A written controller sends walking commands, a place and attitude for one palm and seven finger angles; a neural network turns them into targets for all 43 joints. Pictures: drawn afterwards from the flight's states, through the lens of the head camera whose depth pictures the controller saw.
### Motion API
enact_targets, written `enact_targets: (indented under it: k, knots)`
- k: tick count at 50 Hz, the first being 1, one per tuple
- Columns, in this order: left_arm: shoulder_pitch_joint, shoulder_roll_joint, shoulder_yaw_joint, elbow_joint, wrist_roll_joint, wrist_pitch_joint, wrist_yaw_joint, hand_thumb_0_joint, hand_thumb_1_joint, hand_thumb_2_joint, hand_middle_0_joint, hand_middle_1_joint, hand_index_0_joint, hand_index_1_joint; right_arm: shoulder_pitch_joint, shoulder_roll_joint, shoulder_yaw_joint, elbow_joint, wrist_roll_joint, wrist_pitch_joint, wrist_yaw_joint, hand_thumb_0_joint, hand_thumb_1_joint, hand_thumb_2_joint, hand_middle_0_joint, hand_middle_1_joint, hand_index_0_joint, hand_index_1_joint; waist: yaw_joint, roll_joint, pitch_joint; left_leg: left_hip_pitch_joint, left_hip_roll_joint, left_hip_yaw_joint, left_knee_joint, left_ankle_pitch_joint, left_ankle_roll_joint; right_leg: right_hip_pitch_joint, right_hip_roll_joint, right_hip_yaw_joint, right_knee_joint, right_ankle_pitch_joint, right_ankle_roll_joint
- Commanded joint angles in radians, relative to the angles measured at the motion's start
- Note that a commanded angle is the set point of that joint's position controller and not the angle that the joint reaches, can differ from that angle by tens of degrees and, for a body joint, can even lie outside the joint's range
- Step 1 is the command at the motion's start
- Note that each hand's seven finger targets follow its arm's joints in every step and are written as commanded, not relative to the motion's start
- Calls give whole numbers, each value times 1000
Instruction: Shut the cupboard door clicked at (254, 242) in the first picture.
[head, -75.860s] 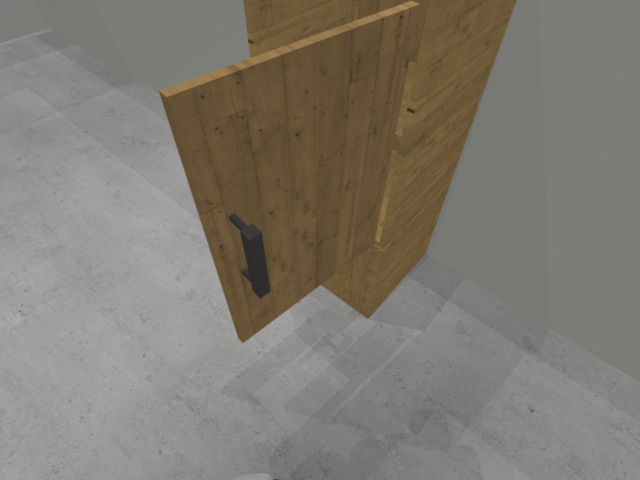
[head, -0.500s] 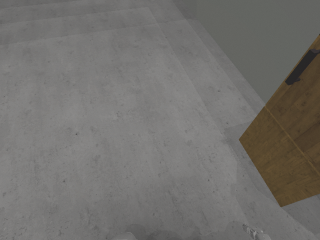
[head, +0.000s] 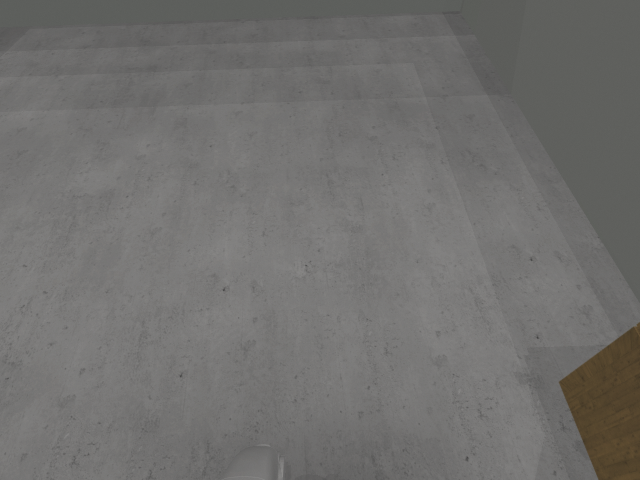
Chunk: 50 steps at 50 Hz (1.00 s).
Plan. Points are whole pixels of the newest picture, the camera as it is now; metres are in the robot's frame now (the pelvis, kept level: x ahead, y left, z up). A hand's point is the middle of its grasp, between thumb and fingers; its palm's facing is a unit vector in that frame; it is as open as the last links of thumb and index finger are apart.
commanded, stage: walk to a spot facing it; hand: left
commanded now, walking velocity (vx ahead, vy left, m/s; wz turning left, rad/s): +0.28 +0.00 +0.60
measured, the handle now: out of the picture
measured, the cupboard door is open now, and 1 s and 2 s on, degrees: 0 0 0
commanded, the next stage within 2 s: turn to face it in 0.32 s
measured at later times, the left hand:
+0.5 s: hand (143, 453) +0.18 +0.28 -0.17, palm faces +0.30 -0.93 -0.23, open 7.4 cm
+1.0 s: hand (181, 373) +0.31 +0.26 -0.18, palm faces +0.10 -0.97 -0.21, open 7.3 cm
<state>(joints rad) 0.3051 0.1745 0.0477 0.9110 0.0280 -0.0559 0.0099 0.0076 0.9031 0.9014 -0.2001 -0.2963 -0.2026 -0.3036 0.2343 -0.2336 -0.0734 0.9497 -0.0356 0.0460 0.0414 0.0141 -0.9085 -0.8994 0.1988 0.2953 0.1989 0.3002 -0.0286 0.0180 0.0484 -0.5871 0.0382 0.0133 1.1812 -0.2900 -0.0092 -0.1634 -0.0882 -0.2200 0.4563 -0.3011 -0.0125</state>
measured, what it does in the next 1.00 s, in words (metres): walks ahead: left foot, then right foot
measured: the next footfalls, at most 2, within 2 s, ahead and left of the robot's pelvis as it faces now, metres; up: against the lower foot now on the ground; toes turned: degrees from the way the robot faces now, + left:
left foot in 0.26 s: +0.22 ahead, +0.14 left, +0.00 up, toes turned +16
right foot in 0.70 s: +0.34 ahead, -0.05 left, +0.00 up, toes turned +7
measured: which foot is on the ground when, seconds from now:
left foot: up 0.00-0.24, down 0.26-0.72, up 0.74-1.00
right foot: down 0.00-0.24, up 0.26-0.68, down 0.70-1.00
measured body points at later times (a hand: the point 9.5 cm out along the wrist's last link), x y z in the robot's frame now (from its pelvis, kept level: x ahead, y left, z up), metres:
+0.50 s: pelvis +0.16 +0.06 -0.01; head +0.19 +0.08 +0.44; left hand +0.17 +0.33 -0.15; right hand +0.30 -0.16 -0.14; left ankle +0.18 +0.13 -0.74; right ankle +0.24 -0.11 -0.67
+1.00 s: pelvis +0.26 +0.06 -0.01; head +0.31 +0.08 +0.44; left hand +0.30 +0.31 -0.16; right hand +0.35 -0.18 -0.15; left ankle +0.27 +0.19 -0.73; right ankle +0.30 -0.06 -0.74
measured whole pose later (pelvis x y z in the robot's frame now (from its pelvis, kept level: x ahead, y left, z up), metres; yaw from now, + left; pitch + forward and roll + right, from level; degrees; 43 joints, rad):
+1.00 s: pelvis +0.26 +0.06 -0.01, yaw +1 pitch +1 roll +0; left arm 0.23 0.19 0.08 0.94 0.02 0.04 0.01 0.01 0.92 0.90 -0.20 -0.30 -0.21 -0.30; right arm 0.18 -0.18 -0.04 0.94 -0.01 0.03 -0.03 0.01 -0.91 -0.90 0.20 0.30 0.20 0.30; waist 0.01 -0.03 0.07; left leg -0.36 0.02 0.01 0.68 -0.37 -0.05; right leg -0.32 0.05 0.09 0.51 -0.21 -0.01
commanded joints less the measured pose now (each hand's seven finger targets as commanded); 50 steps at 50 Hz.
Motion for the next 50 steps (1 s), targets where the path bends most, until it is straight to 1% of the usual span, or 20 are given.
enact_targets:
  k: [1, 6, 8, 10, 11, 12, 13, 14, 16, 18, 25, 30, 33, 34, 36, 38, 40, 42, 48, 50]
  knots:
    - [139, 140, 41, 6, 2, -30, 12, 0, 900, 900, -200, -300, -200, -300, -145, 9, 11, -117, 9, -36, 16, 0, -900, -900, 200, 300, 200, 300, 59, -152, 3, -148, 28, 47, -147, 44, 4, 215, -240, 56, -180, 543, -57]
    - [166, 164, 45, 32, 3, -25, 14, 0, 900, 900, -200, -300, -200, -300, -250, 7, 22, -156, 8, -46, 28, 0, -900, -900, 200, 300, 200, 300, 77, -154, 37, -62, 16, 111, -415, 41, 39, 253, -276, -3, -150, 629, -59]
    - [139, 193, 52, 26, 2, -23, 12, 0, 900, 900, -200, -300, -200, -300, -194, -14, 16, -149, 7, -52, 22, 0, -900, -900, 200, 300, 200, 300, 42, -167, 0, 69, -29, 151, -476, -8, 69, 242, -294, -36, -50, 784, -57]
    - [108, 225, 59, 19, -6, -16, 9, 0, 900, 900, -200, -300, -200, -300, -46, -57, 0, -115, 1, -56, 9, 0, -900, -900, 200, 300, 200, 300, -42, -146, -79, 348, -94, 190, -555, 27, 97, 132, -269, -96, 178, 827, -29]
    - [91, 221, 58, 6, -11, -13, 2, 0, 900, 900, -200, -300, -200, -300, 93, -118, -17, -84, -3, -59, -1, 0, -900, -900, 200, 300, 200, 300, -118, -81, -161, 603, -57, 121, -632, 73, 123, -29, -243, -98, 417, 644, 0]
    - [100, 157, 53, -36, -19, -6, -16, 0, 900, 900, -200, -300, -200, -300, 203, -270, -53, -66, -14, -63, -11, 0, -900, -900, 200, 300, 200, 300, -146, 211, -258, 843, 264, -372, -692, 164, 255, -375, -74, -71, 792, -100, 65]
    - [-27, 161, 43, -110, -18, 0, -15, 0, 900, 900, -200, -300, -200, -300, 252, -324, -63, -54, 9, -61, -25, 0, -900, -900, 200, 300, 200, 300, -166, 140, -254, 834, 398, -588, -821, 272, 330, -540, -26, 102, 924, -296, 61]
    - [-60, 145, 50, -135, -15, -3, -6, 0, 900, 900, -200, -300, -200, -300, 200, -305, -51, -66, 9, -66, -33, 0, -900, -900, 200, 300, 200, 300, -127, 19, -176, 674, 411, -521, -845, 140, 310, -549, -53, 172, 941, -239, 52]
    - [-30, 126, 54, -87, -3, 18, -8, 0, 900, 900, -200, -300, -200, -300, 28, -209, -23, -119, 10, -75, -43, 0, -900, -900, 200, 300, 200, 300, -56, 137, -84, 414, 292, -398, -919, -123, 227, -489, -97, 217, 862, -129, 54]
    - [36, 123, 59, -48, 9, 37, -20, 0, 900, 900, -200, -300, -200, -300, -50, -155, -4, -127, 6, -83, -45, 0, -900, -900, 200, 300, 200, 300, 10, 130, -57, 274, 204, -294, -941, -114, 185, -404, -82, 215, 779, -46, 63]
    - [-11, 78, 26, -43, 5, 58, -14, 0, 900, 900, -200, -300, -200, -300, 21, -90, 12, -65, 12, -90, -60, 0, -900, -900, 200, 300, 200, 300, 31, 37, -63, 343, 170, -194, -948, 130, 198, -380, -36, 205, 500, 84, 74]
    - [-71, 59, 0, -25, -1, 59, -6, 0, 900, 900, -200, -300, -200, -300, 64, -58, 24, 2, 12, -86, -68, 0, -900, -900, 200, 300, 200, 300, 26, 75, -21, 353, 190, -85, -893, 315, 174, -205, 25, 189, 238, 100, 48]
    - [-9, 88, 17, -6, -1, 57, -10, 0, 900, 900, -200, -300, -200, -300, 43, -71, 19, 10, 16, -70, -74, 0, -900, -900, 200, 300, 200, 300, 61, 52, -18, 334, 178, -21, -752, 299, 124, -53, 58, 180, 67, 173, 35]
    - [18, 120, 26, 1, -1, 51, -9, 0, 900, 900, -200, -300, -200, -300, 49, -58, 19, 9, 22, -66, -73, 0, -900, -900, 200, 300, 200, 300, 67, -12, -20, 301, 132, 9, -674, 197, 83, 7, 26, 255, 0, 280, 18]
    - [77, 225, 46, 13, 2, 41, -2, 0, 900, 900, -200, -300, -200, -300, 73, -6, 20, -16, 25, -61, -66, 0, -900, -900, 200, 300, 200, 300, 66, -234, -58, 116, -49, 127, -367, -267, -6, 130, -263, 596, -92, 638, -163]
    - [49, 201, 58, 12, -4, 42, 18, 0, 900, 900, -200, -300, -200, -300, 33, -37, 18, -24, 25, -46, -80, 0, -900, -900, 200, 300, 200, 300, 70, -271, -134, 43, -17, -10, -124, -317, -21, 168, -266, 680, -117, 702, -255]
    - [0, 183, 63, -5, -6, 51, 23, 0, 900, 900, -200, -300, -200, -300, -4, -32, 19, -29, 32, -47, -80, 0, -900, -900, 200, 300, 200, 300, 57, -113, -156, 29, 3, -32, -95, -237, -35, 182, -204, 562, -73, 722, -234]
    - [-40, 168, 69, -20, -1, 58, 25, 0, 900, 900, -200, -300, -200, -300, -4, -6, 19, -34, 27, -35, -76, 0, -900, -900, 200, 300, 200, 300, 43, -89, -154, 92, 9, -18, -179, -199, -40, 102, -158, 509, -78, 625, -201]
    - [-108, 201, 82, -52, -1, 81, 7, 0, 900, 900, -200, -300, -200, -300, 49, -15, 14, -59, 30, -34, -78, 0, -900, -900, 200, 300, 200, 300, 6, -160, -114, 317, -28, 3, -566, -44, -40, -101, -80, 545, -59, 338, -137]
    - [-143, 165, 73, -77, -13, 91, -1, 0, 900, 900, -200, -300, -200, -300, 110, -74, 6, -48, 25, -50, -85, 0, -900, -900, 200, 300, 200, 300, -27, -55, -109, 528, 37, -41, -791, 41, -23, -290, 15, 486, 27, 123, -56]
